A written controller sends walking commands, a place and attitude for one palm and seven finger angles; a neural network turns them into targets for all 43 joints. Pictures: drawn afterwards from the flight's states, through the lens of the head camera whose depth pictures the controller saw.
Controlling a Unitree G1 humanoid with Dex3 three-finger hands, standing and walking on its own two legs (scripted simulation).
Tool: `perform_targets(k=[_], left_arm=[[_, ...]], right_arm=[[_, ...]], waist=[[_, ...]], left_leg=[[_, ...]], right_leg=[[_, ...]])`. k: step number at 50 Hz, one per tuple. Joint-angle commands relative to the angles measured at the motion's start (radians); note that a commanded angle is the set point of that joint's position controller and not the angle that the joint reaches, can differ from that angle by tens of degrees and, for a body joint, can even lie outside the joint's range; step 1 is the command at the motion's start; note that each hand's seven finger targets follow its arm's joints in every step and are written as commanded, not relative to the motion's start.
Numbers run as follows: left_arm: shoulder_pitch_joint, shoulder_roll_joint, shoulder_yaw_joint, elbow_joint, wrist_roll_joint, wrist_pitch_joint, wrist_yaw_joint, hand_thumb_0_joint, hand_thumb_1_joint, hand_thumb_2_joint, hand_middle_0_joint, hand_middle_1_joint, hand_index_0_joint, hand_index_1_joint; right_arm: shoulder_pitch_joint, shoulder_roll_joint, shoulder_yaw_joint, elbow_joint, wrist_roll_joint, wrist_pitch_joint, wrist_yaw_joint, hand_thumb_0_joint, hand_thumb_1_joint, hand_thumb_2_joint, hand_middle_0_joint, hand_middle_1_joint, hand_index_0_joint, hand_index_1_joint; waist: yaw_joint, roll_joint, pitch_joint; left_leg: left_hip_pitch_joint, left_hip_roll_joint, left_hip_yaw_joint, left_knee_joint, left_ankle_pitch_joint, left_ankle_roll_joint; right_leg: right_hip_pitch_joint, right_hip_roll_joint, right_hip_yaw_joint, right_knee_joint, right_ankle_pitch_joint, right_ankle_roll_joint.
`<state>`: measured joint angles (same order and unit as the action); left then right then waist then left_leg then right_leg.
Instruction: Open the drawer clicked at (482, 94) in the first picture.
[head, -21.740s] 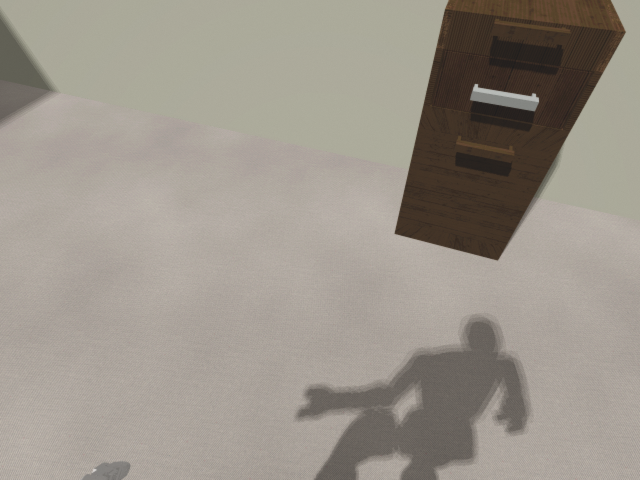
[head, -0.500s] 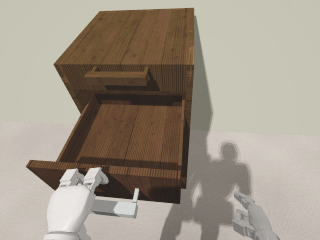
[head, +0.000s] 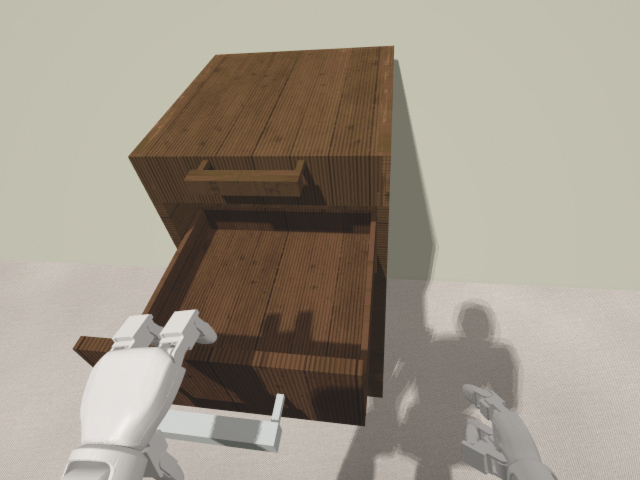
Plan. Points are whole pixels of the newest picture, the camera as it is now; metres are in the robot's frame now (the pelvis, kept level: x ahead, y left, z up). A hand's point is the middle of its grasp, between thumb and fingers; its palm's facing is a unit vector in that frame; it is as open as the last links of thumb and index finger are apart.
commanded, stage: lift the hand off the handle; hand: left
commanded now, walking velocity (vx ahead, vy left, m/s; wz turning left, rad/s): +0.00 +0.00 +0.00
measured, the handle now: (218, 412) +0.22 +0.19 -0.05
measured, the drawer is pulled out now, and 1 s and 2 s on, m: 0.30 0.30 0.30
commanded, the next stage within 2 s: draw the hand back to the body in 0.18 s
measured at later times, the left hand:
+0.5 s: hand (144, 392) +0.18 +0.21 +0.11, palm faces +0.10 -0.15 -0.98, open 13.8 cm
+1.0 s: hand (131, 375) +0.18 +0.21 +0.14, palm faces +0.21 -0.79 -0.58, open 13.7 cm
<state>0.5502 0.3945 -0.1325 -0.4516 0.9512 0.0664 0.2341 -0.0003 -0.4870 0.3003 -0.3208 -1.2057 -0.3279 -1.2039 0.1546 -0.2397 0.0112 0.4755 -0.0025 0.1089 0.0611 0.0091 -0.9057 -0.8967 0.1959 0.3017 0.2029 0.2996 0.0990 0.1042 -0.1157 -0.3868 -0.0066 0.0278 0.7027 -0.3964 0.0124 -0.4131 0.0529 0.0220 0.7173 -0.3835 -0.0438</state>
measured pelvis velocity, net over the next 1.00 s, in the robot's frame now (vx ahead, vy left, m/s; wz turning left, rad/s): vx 0.00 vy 0.02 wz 0.03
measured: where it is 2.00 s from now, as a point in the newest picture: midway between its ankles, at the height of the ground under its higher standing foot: outside the picture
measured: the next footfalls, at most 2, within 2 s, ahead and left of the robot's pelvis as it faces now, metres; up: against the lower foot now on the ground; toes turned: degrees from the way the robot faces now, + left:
none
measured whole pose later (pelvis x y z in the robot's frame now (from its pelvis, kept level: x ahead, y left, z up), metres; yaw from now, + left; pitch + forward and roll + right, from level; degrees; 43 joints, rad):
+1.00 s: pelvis +0.00 +0.02 +0.02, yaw +2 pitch -1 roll +0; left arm 0.59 0.33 0.07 -0.54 0.18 -0.03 0.11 0.00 -0.46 0.31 -0.31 -1.18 -0.32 -1.18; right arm 0.17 -0.22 0.04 0.49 0.02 -0.02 -0.05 0.01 -0.91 -0.90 0.20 0.30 0.20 0.30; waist 0.06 0.08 0.00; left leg -0.21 -0.03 0.00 0.55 -0.33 0.04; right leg -0.21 0.02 0.00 0.55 -0.32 -0.02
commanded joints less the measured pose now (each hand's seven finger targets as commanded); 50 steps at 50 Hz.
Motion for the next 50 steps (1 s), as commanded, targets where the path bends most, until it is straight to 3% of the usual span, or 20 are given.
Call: perform_targets(k=[1, 3, 4, 7, 18, 21, 23, 30, 33, 34, 37, 39, 43, 44, 45, 46, 47, 48, 49, 50], left_arm=[[-0.077, 0.143, 0.125, -0.244, 0.005, -0.009, 0.011, 0.0, -0.5, 0.3, -0.3, -1.2, -0.3, -1.2], [-0.053, 0.135, 0.129, -0.281, -0.015, -0.005, 0.002, 0.0, -0.5, 0.3, -0.3, -1.2, -0.3, -1.2], [-0.028, 0.133, 0.124, -0.269, -0.012, 0.0, -0.008, 0.0, -0.5, 0.3, -0.3, -1.2, -0.3, -1.2], [-0.013, 0.122, 0.121, -0.225, -0.019, 0.0, -0.024, 0.0, -0.5, 0.3, -0.3, -1.2, -0.3, -1.2], [-0.06, 0.176, 0.183, -0.291, -0.014, -0.026, -0.009, 0.0, -0.5, 0.3, -0.3, -1.2, -0.3, -1.2], [-0.043, 0.152, 0.164, -0.257, -0.02, -0.022, -0.018, 0.0, -0.5, 0.3, -0.3, -1.2, -0.3, -1.2], [-0.047, 0.183, 0.203, -0.262, -0.033, -0.018, -0.021, 0.0, -0.5, 0.3, -0.3, -1.2, -0.3, -1.2], [-0.069, 0.206, 0.215, -0.253, -0.052, -0.015, -0.053, 0.0, -0.5, 0.3, -0.3, -1.2, -0.3, -1.2], [-0.067, 0.206, 0.222, -0.284, -0.058, -0.019, -0.055, 0.0, -0.5, 0.3, -0.3, -1.2, -0.3, -1.2], [-0.06, 0.216, 0.231, -0.276, -0.052, -0.021, -0.056, 0.0, -0.5, 0.3, -0.3, -1.2, -0.3, -1.2], [-0.053, 0.229, 0.25, -0.269, -0.061, -0.03, -0.06, 0.0, -0.5, 0.3, -0.3, -1.2, -0.3, -1.2], [-0.039, 0.23, 0.26, -0.278, -0.059, -0.025, -0.062, 0.0, -0.5, 0.3, -0.3, -1.2, -0.3, -1.2], [-0.023, 0.258, 0.296, -0.291, -0.086, -0.027, -0.068, 0.0, -0.5, 0.3, -0.3, -1.2, -0.3, -1.2], [-0.022, 0.244, 0.28, -0.294, -0.079, -0.026, -0.072, 0.0, -0.5, 0.3, -0.3, -1.2, -0.3, -1.2], [-0.054, -0.176, 0.169, -0.27, -0.839, -0.092, -0.107, 0.0, -0.465, 0.315, -0.298, -1.178, -0.298, -1.178], [0.008, -0.041, 0.242, -0.221, -0.867, -0.131, -0.103, 0.0, -0.43, 0.33, -0.295, -1.155, -0.295, -1.155], [0.03, 0.025, 0.325, -0.286, -0.925, -0.157, -0.094, 0.0, -0.395, 0.345, -0.292, -1.133, -0.292, -1.133], [0.012, 0.08, 0.383, -0.322, -0.946, -0.179, -0.082, 0.0, -0.36, 0.36, -0.29, -1.11, -0.29, -1.11], [-0.03, 0.059, 0.351, -0.407, -0.95, -0.204, -0.081, 0.0, -0.325, 0.375, -0.287, -1.087, -0.287, -1.087], [-0.014, 0.066, 0.373, -0.375, -0.957, -0.21, -0.075, 0.0, -0.29, 0.39, -0.285, -1.065, -0.285, -1.065]], right_arm=[[-0.167, -0.073, -0.022, -0.182, -0.002, -0.048, 0.0, 0.0, -0.9, -0.9, 0.2, 0.3, 0.2, 0.3], [-0.193, -0.074, -0.021, -0.195, 0.01, -0.051, 0.002, 0.0, -0.9, -0.9, 0.2, 0.3, 0.2, 0.3], [-0.165, -0.071, -0.019, -0.191, 0.006, -0.051, 0.005, 0.0, -0.9, -0.9, 0.2, 0.3, 0.2, 0.3], [-0.17, -0.074, -0.02, -0.188, 0.011, -0.046, 0.006, 0.0, -0.9, -0.9, 0.2, 0.3, 0.2, 0.3], [-0.185, -0.086, -0.019, -0.188, 0.004, -0.048, -0.004, 0.0, -0.9, -0.9, 0.2, 0.3, 0.2, 0.3], [-0.167, -0.082, -0.023, -0.179, 0.002, -0.043, -0.003, 0.0, -0.9, -0.9, 0.2, 0.3, 0.2, 0.3], [-0.197, -0.086, -0.019, -0.182, 0.011, -0.046, -0.008, 0.0, -0.9, -0.9, 0.2, 0.3, 0.2, 0.3], [-0.181, -0.09, -0.018, -0.173, 0.014, -0.039, -0.018, 0.0, -0.9, -0.9, 0.2, 0.3, 0.2, 0.3], [-0.194, -0.095, -0.014, -0.183, 0.017, -0.043, -0.022, 0.0, -0.9, -0.9, 0.2, 0.3, 0.2, 0.3], [-0.162, -0.093, -0.014, -0.178, 0.011, -0.042, -0.023, 0.0, -0.9, -0.9, 0.2, 0.3, 0.2, 0.3], [-0.171, -0.099, -0.016, -0.177, 0.014, -0.038, -0.027, 0.0, -0.9, -0.9, 0.2, 0.3, 0.2, 0.3], [-0.162, -0.099, -0.013, -0.176, 0.013, -0.04, -0.027, 0.0, -0.9, -0.9, 0.2, 0.3, 0.2, 0.3], [-0.186, -0.11, -0.015, -0.177, 0.022, -0.042, -0.032, 0.0, -0.9, -0.9, 0.2, 0.3, 0.2, 0.3], [-0.157, -0.104, -0.014, -0.176, 0.016, -0.04, -0.031, 0.0, -0.9, -0.9, 0.2, 0.3, 0.2, 0.3], [-0.111, -0.013, -0.012, -0.206, 0.044, -0.122, -0.067, 0.0, -0.9, -0.9, 0.2, 0.3, 0.2, 0.3], [-0.091, -0.049, -0.015, -0.172, 0.04, -0.177, -0.094, 0.0, -0.9, -0.9, 0.2, 0.3, 0.2, 0.3], [-0.086, -0.055, -0.009, -0.155, 0.029, -0.192, -0.122, 0.0, -0.9, -0.9, 0.2, 0.3, 0.2, 0.3], [-0.104, -0.06, -0.005, -0.133, 0.024, -0.219, -0.138, 0.0, -0.9, -0.9, 0.2, 0.3, 0.2, 0.3], [-0.085, -0.051, 0.006, -0.14, 0.016, -0.247, -0.146, 0.0, -0.9, -0.9, 0.2, 0.3, 0.2, 0.3], [-0.075, -0.049, 0.003, -0.113, 0.011, -0.264, -0.152, 0.0, -0.9, -0.9, 0.2, 0.3, 0.2, 0.3]], waist=[[0.001, -0.102, -0.072], [0.001, -0.074, -0.07], [0.006, -0.09, -0.089], [0.0, -0.139, -0.034], [0.006, -0.07, -0.069], [0.002, -0.084, -0.043], [0.005, -0.083, -0.038], [0.003, -0.1, -0.025], [0.006, -0.047, -0.027], [0.012, -0.066, -0.061], [0.011, -0.064, -0.028], [0.014, -0.058, -0.061], [0.007, -0.049, -0.038], [0.012, -0.055, -0.067], [-0.107, -0.181, 0.036], [-0.08, -0.173, 0.042], [-0.055, -0.154, 0.028], [-0.045, -0.121, 0.013], [-0.047, -0.071, -0.023], [-0.05, -0.056, -0.002]], left_leg=[[0.109, 0.018, -0.018, -0.081, 0.273, 0.023], [0.13, 0.021, -0.03, -0.09, 0.299, 0.021], [0.131, 0.022, -0.019, -0.091, 0.309, 0.023], [0.111, 0.02, -0.014, -0.104, 0.284, 0.019], [0.152, 0.022, -0.029, -0.112, 0.303, 0.015], [0.144, 0.024, -0.021, -0.121, 0.297, 0.017], [0.154, 0.024, -0.032, -0.129, 0.298, 0.018], [0.153, 0.029, -0.031, -0.165, 0.301, 0.018], [0.171, 0.033, -0.04, -0.173, 0.294, 0.016], [0.174, 0.033, -0.033, -0.171, 0.309, 0.02], [0.175, 0.037, -0.036, -0.181, 0.319, 0.014], [0.182, 0.038, -0.038, -0.181, 0.343, 0.014], [0.188, 0.041, -0.047, -0.186, 0.351, 0.008], [0.189, 0.042, -0.039, -0.187, 0.362, 0.012], [0.295, 0.062, -0.071, -0.207, 0.309, 0.041], [0.288, 0.078, -0.074, -0.218, 0.293, 0.039], [0.279, 0.071, -0.075, -0.243, 0.321, 0.029], [0.281, 0.065, -0.073, -0.247, 0.324, 0.021], [0.284, 0.054, -0.066, -0.25, 0.363, 0.02], [0.282, 0.055, -0.059, -0.246, 0.391, 0.017]], right_leg=[[0.048, -0.06, 0.063, -0.179, 0.266, -0.003], [0.071, -0.059, 0.074, -0.185, 0.304, -0.009], [0.077, -0.06, 0.053, -0.179, 0.298, -0.002], [0.071, -0.058, 0.061, -0.198, 0.291, 0.004], [0.087, -0.054, 0.089, -0.214, 0.299, -0.013], [0.073, -0.055, 0.058, -0.218, 0.276, -0.005], [0.089, -0.054, 0.075, -0.228, 0.29, -0.008], [0.107, -0.058, 0.039, -0.238, 0.269, 0.003], [0.109, -0.056, 0.041, -0.247, 0.244, -0.001], [0.118, -0.058, 0.022, -0.241, 0.243, 0.002], [0.112, -0.058, 0.024, -0.248, 0.257, 0.003], [0.13, -0.058, 0.016, -0.241, 0.267, 0.003], [0.133, -0.055, 0.031, -0.25, 0.292, 0.002], [0.138, -0.061, 0.004, -0.242, 0.283, 0.008], [0.181, -0.048, -0.07, -0.234, 0.248, 0.013], [0.17, -0.056, -0.058, -0.235, 0.201, 0.017], [0.206, -0.068, -0.065, -0.258, 0.223, 0.019], [0.225, -0.07, -0.058, -0.263, 0.238, 0.018], [0.25, -0.084, -0.057, -0.264, 0.273, 0.018], [0.248, -0.087, -0.058, -0.271, 0.305, 0.016]])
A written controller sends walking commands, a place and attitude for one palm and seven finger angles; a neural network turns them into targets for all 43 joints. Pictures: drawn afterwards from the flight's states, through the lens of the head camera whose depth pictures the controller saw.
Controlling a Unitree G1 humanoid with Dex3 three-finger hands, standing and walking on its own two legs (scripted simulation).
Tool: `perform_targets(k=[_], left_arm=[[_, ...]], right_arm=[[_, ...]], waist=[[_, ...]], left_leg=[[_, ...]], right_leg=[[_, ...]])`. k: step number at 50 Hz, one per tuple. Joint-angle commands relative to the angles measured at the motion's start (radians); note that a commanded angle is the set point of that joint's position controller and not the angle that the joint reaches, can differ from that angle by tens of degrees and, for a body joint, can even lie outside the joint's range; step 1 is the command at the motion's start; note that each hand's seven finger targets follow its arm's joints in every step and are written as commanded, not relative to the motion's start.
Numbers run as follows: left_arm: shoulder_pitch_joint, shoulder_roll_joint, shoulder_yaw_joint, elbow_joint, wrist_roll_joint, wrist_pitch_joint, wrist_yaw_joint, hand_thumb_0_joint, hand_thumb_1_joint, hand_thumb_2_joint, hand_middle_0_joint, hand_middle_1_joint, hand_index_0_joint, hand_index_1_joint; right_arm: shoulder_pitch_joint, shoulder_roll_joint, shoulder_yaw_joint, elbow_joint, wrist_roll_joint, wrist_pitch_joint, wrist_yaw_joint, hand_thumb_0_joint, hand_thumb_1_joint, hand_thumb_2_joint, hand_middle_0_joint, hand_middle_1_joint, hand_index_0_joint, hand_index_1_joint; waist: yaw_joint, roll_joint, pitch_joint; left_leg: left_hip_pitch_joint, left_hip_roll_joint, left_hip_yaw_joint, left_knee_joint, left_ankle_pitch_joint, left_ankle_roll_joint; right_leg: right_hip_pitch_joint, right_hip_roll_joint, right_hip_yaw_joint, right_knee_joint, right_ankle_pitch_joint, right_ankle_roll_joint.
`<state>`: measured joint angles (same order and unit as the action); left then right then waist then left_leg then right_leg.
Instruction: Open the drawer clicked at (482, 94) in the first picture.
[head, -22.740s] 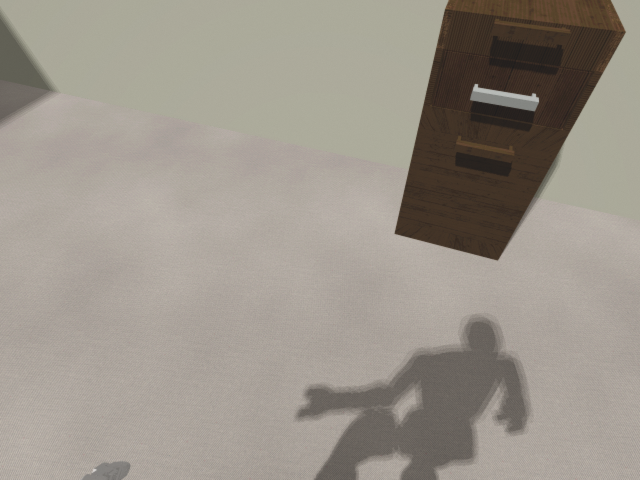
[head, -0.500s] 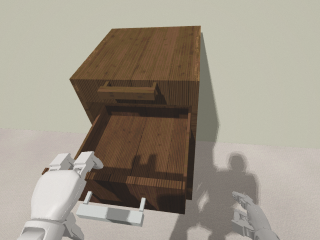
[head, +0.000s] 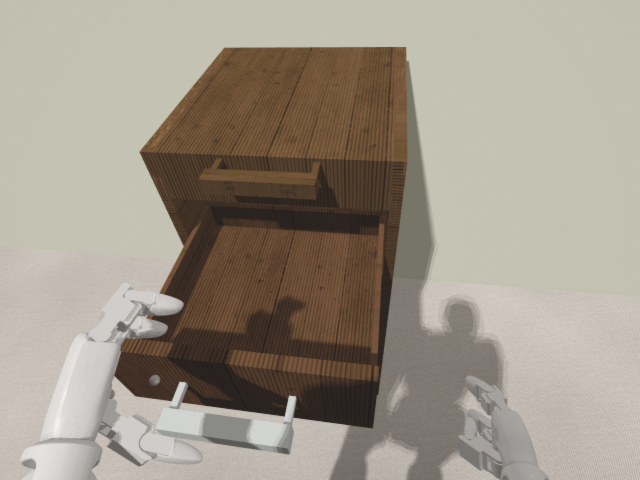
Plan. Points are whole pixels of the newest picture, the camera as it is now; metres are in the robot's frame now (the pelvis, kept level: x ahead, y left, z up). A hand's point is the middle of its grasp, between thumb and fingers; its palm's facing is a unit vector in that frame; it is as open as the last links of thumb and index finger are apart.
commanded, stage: draw the hand back to the body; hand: left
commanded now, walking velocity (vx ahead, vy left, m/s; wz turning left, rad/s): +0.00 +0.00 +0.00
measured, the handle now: (230, 412) +0.22 +0.16 -0.06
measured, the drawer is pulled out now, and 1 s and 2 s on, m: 0.30 0.30 0.30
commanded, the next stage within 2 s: step back with the hand held close in 0.88 s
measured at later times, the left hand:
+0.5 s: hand (111, 353) +0.19 +0.21 +0.16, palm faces +0.37 -0.83 -0.41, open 10.2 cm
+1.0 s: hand (113, 361) +0.18 +0.21 +0.16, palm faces +0.40 -0.82 -0.42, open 7.4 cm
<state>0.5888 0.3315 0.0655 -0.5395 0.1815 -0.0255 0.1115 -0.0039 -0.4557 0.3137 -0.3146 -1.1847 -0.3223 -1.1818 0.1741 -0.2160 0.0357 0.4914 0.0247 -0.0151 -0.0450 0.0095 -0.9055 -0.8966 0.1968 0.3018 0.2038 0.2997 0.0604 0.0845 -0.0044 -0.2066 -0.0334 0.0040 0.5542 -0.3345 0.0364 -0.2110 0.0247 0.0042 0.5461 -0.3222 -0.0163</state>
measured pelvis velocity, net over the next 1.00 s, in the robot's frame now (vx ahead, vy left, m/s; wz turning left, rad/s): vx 0.00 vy -0.03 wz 0.02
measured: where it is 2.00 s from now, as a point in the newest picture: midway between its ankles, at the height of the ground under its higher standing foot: outside the picture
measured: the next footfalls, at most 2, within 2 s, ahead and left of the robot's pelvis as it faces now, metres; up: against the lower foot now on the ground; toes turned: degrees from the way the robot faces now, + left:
none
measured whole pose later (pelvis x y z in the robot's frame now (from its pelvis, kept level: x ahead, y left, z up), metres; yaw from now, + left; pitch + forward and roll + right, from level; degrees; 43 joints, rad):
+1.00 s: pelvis +0.00 -0.03 +0.01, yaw +1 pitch -3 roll +0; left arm 0.55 0.33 0.27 -0.47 -0.08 -0.09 0.11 0.02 0.88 0.89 -0.21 -0.32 -0.22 -0.31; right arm 0.17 -0.22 0.01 0.63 0.02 -0.11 -0.09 0.01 -0.90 -0.90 0.20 0.30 0.21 0.30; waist 0.06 0.08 0.01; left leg -0.11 0.00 -0.04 0.44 -0.28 -0.01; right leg -0.11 0.06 -0.03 0.43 -0.27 -0.06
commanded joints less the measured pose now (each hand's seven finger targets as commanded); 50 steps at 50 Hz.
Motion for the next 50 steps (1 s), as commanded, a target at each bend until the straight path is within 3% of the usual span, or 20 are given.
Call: perform_targets(k=[1, 3, 4, 8, 13, 17, 18, 22, 23, 26, 28, 30, 33, 34, 36, 41, 43, 45, 49, 50], left_arm=[[-0.043, 0.112, 0.166, -0.274, -0.195, -0.121, 0.045, 0.0, -0.255, 0.405, -0.282, -1.043, -0.282, -1.043], [-0.074, 0.116, 0.174, -0.273, -0.2, -0.127, 0.04, 0.0, -0.185, 0.435, -0.277, -0.997, -0.277, -0.997], [-0.068, 0.09, 0.16, -0.245, -0.205, -0.128, 0.036, 0.0, -0.15, 0.45, -0.275, -0.975, -0.275, -0.975], [-0.065, 0.109, 0.209, -0.217, -0.22, -0.135, 0.025, 0.0, -0.01, 0.51, -0.265, -0.885, -0.265, -0.885], [-0.035, 0.112, 0.238, -0.219, -0.235, -0.136, 0.012, 0.0, 0.165, 0.585, -0.252, -0.772, -0.252, -0.772], [-0.04, 0.136, 0.272, -0.226, -0.238, -0.136, 0.014, 0.0, 0.305, 0.645, -0.242, -0.683, -0.242, -0.683], [-0.056, 0.148, 0.285, -0.237, -0.24, -0.133, 0.015, 0.0, 0.34, 0.66, -0.24, -0.66, -0.24, -0.66], [-0.059, 0.151, 0.306, -0.194, -0.247, -0.129, 0.019, 0.0, 0.48, 0.72, -0.23, -0.57, -0.23, -0.57], [-0.073, 0.162, 0.319, -0.198, -0.248, -0.127, 0.019, 0.0, 0.515, 0.735, -0.228, -0.548, -0.228, -0.548], [-0.068, 0.159, 0.327, -0.171, -0.254, -0.126, 0.021, 0.0, 0.62, 0.78, -0.22, -0.48, -0.22, -0.48], [-0.089, 0.179, 0.349, -0.169, -0.255, -0.126, 0.022, 0.0, 0.69, 0.81, -0.215, -0.435, -0.215, -0.435], [-0.076, 0.152, 0.329, -0.135, -0.258, -0.123, 0.019, 0.0, 0.76, 0.84, -0.21, -0.39, -0.21, -0.39], [-0.099, 0.161, 0.324, -0.164, -0.257, -0.127, 0.019, 0.0, 0.865, 0.885, -0.202, -0.322, -0.202, -0.322], [-0.096, 0.159, 0.32, -0.155, -0.255, -0.127, 0.02, 0.0, 0.9, 0.9, -0.2, -0.3, -0.2, -0.3], [-0.082, 0.16, 0.324, -0.151, -0.257, -0.128, 0.021, 0.0, 0.9, 0.9, -0.2, -0.3, -0.2, -0.3], [-0.085, 0.165, 0.332, -0.142, -0.259, -0.129, 0.022, 0.0, 0.9, 0.9, -0.2, -0.3, -0.2, -0.3], [-0.1, 0.181, 0.347, -0.154, -0.258, -0.131, 0.023, 0.0, 0.9, 0.9, -0.2, -0.3, -0.2, -0.3], [-0.083, 0.169, 0.339, -0.133, -0.257, -0.131, 0.023, 0.0, 0.9, 0.9, -0.2, -0.3, -0.2, -0.3], [-0.09, 0.171, 0.337, -0.136, -0.257, -0.135, 0.025, 0.0, 0.9, 0.9, -0.2, -0.3, -0.2, -0.3], [-0.247, 0.325, 0.498, -0.246, -0.251, -0.183, 0.035, 0.0, 0.9, 0.9, -0.2, -0.3, -0.2, -0.3]], right_arm=[[-0.091, -0.071, -0.019, -0.117, -0.017, -0.151, -0.046, 0.0, -0.9, -0.9, 0.2, 0.3, 0.2, 0.3], [-0.1, -0.079, -0.019, -0.096, -0.018, -0.172, -0.044, 0.0, -0.9, -0.9, 0.2, 0.3, 0.2, 0.3], [-0.096, -0.073, -0.017, -0.089, -0.019, -0.177, -0.043, 0.0, -0.9, -0.9, 0.2, 0.3, 0.2, 0.3], [-0.117, -0.081, -0.028, -0.07, -0.018, -0.187, -0.038, 0.0, -0.9, -0.9, 0.2, 0.3, 0.2, 0.3], [-0.124, -0.087, -0.04, -0.056, -0.017, -0.178, -0.031, 0.0, -0.9, -0.9, 0.2, 0.3, 0.2, 0.3], [-0.127, -0.087, -0.044, -0.05, -0.013, -0.168, -0.034, 0.0, -0.9, -0.9, 0.2, 0.3, 0.2, 0.3], [-0.134, -0.09, -0.044, -0.049, -0.011, -0.168, -0.036, 0.0, -0.9, -0.9, 0.2, 0.3, 0.2, 0.3], [-0.133, -0.089, -0.048, -0.045, -0.008, -0.156, -0.041, 0.0, -0.9, -0.9, 0.2, 0.3, 0.2, 0.3], [-0.142, -0.092, -0.048, -0.042, -0.006, -0.155, -0.042, 0.0, -0.9, -0.9, 0.2, 0.3, 0.2, 0.3], [-0.139, -0.089, -0.051, -0.041, -0.006, -0.147, -0.045, 0.0, -0.9, -0.9, 0.2, 0.3, 0.2, 0.3], [-0.148, -0.093, -0.053, -0.035, -0.006, -0.145, -0.047, 0.0, -0.9, -0.9, 0.2, 0.3, 0.2, 0.3], [-0.148, -0.089, -0.05, -0.033, -0.006, -0.142, -0.047, 0.0, -0.9, -0.9, 0.2, 0.3, 0.2, 0.3], [-0.153, -0.096, -0.05, -0.034, -0.005, -0.146, -0.044, 0.0, -0.9, -0.9, 0.2, 0.3, 0.2, 0.3], [-0.151, -0.092, -0.048, -0.033, -0.007, -0.148, -0.044, 0.0, -0.9, -0.9, 0.2, 0.3, 0.2, 0.3], [-0.152, -0.092, -0.051, -0.035, -0.007, -0.147, -0.045, 0.0, -0.9, -0.9, 0.2, 0.3, 0.2, 0.3], [-0.155, -0.09, -0.051, -0.032, -0.007, -0.142, -0.048, 0.0, -0.9, -0.9, 0.2, 0.3, 0.2, 0.3], [-0.161, -0.092, -0.051, -0.028, -0.007, -0.145, -0.048, 0.0, -0.9, -0.9, 0.2, 0.3, 0.2, 0.3], [-0.156, -0.089, -0.052, -0.027, -0.007, -0.144, -0.048, 0.0, -0.9, -0.9, 0.2, 0.3, 0.2, 0.3], [-0.161, -0.088, -0.054, -0.026, -0.007, -0.148, -0.048, 0.0, -0.9, -0.9, 0.2, 0.3, 0.2, 0.3], [-0.106, -0.116, -0.058, -0.065, 0.001, -0.125, -0.038, 0.0, -0.9, -0.9, 0.2, 0.3, 0.2, 0.3]], waist=[[-0.012, -0.039, -0.079], [-0.013, 0.013, -0.034], [-0.017, 0.005, -0.013], [-0.006, 0.003, -0.027], [-0.005, -0.056, -0.093], [-0.005, -0.024, -0.105], [-0.004, -0.006, -0.105], [-0.006, -0.052, -0.085], [-0.004, -0.009, -0.081], [-0.006, -0.057, -0.079], [-0.004, -0.031, -0.074], [-0.007, -0.052, -0.049], [-0.006, -0.001, -0.057], [-0.006, -0.018, -0.047], [-0.005, -0.066, -0.057], [-0.004, -0.065, -0.052], [-0.002, -0.016, -0.055], [-0.001, -0.052, -0.062], [-0.004, -0.04, -0.039], [-0.045, -0.08, 0.057]], left_leg=[[0.087, 0.084, -0.04, -0.105, 0.341, -0.013], [0.076, 0.083, -0.044, -0.114, 0.335, -0.02], [0.067, 0.08, -0.042, -0.123, 0.321, -0.022], [0.071, 0.08, -0.042, -0.13, 0.33, -0.022], [0.095, 0.083, -0.037, -0.121, 0.424, -0.021], [0.111, 0.079, -0.027, -0.121, 0.421, -0.02], [0.114, 0.077, -0.028, -0.124, 0.42, -0.021], [0.116, 0.077, -0.025, -0.132, 0.386, -0.018], [0.116, 0.072, -0.023, -0.132, 0.378, -0.018], [0.116, 0.072, -0.019, -0.134, 0.361, -0.014], [0.118, 0.069, -0.016, -0.132, 0.35, -0.014], [0.111, 0.068, -0.014, -0.136, 0.327, -0.011], [0.116, 0.064, -0.017, -0.139, 0.32, -0.012], [0.113, 0.064, -0.019, -0.141, 0.313, -0.011], [0.117, 0.065, -0.016, -0.138, 0.323, -0.007], [0.116, 0.063, -0.013, -0.137, 0.303, -0.006], [0.119, 0.059, -0.011, -0.137, 0.301, -0.007], [0.123, 0.062, -0.012, -0.139, 0.298, -0.006], [0.12, 0.061, -0.011, -0.141, 0.283, -0.005], [0.043, 0.065, -0.053, -0.103, 0.196, 0.01]], right_leg=[[0.045, -0.06, -0.047, -0.107, 0.247, -0.014], [0.036, -0.057, -0.043, -0.131, 0.243, -0.02], [0.037, -0.057, -0.049, -0.132, 0.241, -0.018], [0.065, -0.057, -0.044, -0.147, 0.266, -0.021], [0.107, -0.057, -0.045, -0.139, 0.361, -0.014], [0.106, -0.061, -0.039, -0.146, 0.372, -0.011], [0.107, -0.059, -0.035, -0.153, 0.37, -0.013], [0.096, -0.059, -0.039, -0.159, 0.354, -0.007], [0.095, -0.058, -0.032, -0.168, 0.35, -0.011], [0.097, -0.06, -0.033, -0.169, 0.349, -0.004], [0.092, -0.059, -0.023, -0.182, 0.343, -0.007], [0.082, -0.061, -0.026, -0.184, 0.33, -0.002], [0.086, -0.061, -0.021, -0.19, 0.311, -0.006], [0.082, -0.061, -0.023, -0.19, 0.303, -0.005], [0.09, -0.061, -0.021, -0.187, 0.327, -0.001], [0.086, -0.064, -0.014, -0.198, 0.312, 0.001], [0.086, -0.066, -0.006, -0.207, 0.312, -0.003], [0.088, -0.065, -0.012, -0.203, 0.303, 0.001], [0.075, -0.065, -0.006, -0.215, 0.281, 0.0], [-0.027, -0.121, 0.136, -0.284, 0.304, -0.003]])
